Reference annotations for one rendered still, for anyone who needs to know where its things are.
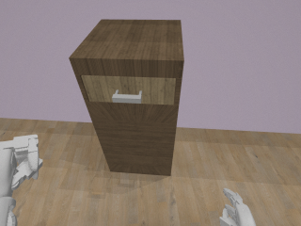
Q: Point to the drawer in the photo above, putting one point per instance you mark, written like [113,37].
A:
[155,90]

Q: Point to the handle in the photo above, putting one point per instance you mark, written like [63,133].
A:
[127,98]

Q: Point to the left robot forearm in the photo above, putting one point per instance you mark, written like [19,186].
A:
[7,218]

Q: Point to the robot left hand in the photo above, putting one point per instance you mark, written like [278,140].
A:
[25,151]

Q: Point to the cabinet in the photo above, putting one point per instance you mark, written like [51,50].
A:
[135,138]

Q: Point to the robot right hand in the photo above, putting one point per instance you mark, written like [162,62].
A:
[238,216]

